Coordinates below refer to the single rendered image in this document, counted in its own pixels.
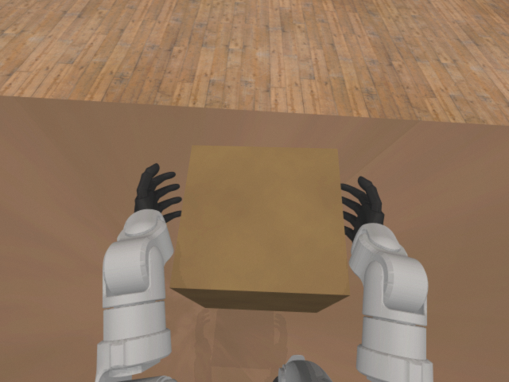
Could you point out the carton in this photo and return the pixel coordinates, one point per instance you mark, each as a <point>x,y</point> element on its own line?
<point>262,228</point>

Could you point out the right robot forearm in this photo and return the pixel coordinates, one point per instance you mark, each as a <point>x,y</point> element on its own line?
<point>395,289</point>

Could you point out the left robot hand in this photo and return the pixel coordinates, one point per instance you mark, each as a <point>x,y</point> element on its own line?
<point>147,198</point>

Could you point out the robot right shin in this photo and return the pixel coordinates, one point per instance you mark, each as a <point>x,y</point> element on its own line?
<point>296,358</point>

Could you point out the right robot thigh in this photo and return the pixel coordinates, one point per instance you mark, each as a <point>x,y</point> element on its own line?
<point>302,371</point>

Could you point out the right robot hand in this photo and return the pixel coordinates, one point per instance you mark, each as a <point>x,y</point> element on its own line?
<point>370,210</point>

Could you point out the left robot forearm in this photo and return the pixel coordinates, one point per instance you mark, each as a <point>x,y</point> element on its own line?
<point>135,336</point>

